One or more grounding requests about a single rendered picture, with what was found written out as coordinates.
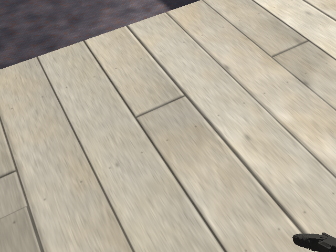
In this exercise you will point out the robot right hand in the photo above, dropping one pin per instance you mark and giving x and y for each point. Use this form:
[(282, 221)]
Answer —
[(316, 242)]

